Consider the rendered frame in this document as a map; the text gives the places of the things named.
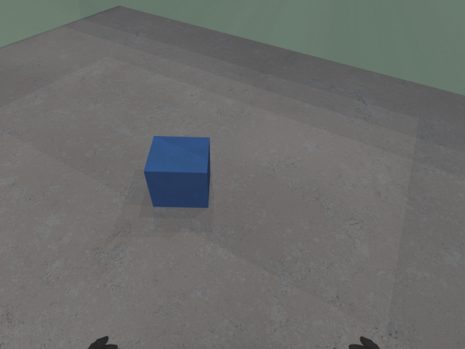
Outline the carton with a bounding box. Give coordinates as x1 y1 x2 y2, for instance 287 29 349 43
144 136 210 208

